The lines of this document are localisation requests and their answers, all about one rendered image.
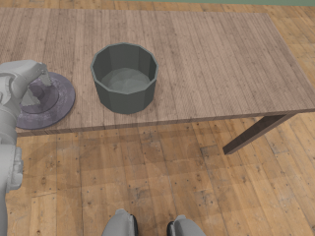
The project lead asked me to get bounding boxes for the robot left forearm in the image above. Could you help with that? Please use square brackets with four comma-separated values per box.
[0, 70, 28, 147]

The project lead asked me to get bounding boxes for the left robot thigh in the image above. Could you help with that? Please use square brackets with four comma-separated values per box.
[101, 213, 135, 236]

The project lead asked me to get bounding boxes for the robot right shin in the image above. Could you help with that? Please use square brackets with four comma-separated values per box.
[173, 214, 186, 222]

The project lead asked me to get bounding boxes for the knob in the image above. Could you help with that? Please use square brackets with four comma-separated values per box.
[29, 86, 45, 100]

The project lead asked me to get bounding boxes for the lid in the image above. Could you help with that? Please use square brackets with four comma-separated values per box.
[16, 72, 76, 130]

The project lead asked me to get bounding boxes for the left robot upper arm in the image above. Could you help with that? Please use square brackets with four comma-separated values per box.
[0, 144, 24, 236]

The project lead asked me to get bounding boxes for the pot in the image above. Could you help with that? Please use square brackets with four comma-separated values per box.
[90, 42, 159, 115]

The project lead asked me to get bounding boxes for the robot left hand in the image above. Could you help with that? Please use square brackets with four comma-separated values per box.
[0, 59, 52, 106]

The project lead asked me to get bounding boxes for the table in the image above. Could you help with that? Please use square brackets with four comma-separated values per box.
[0, 7, 315, 155]

